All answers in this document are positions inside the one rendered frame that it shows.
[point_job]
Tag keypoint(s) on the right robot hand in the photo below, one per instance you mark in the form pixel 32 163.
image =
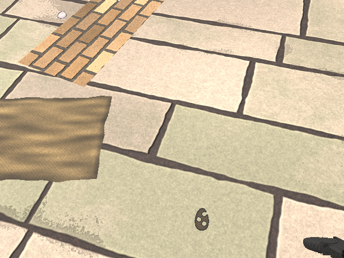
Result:
pixel 326 246

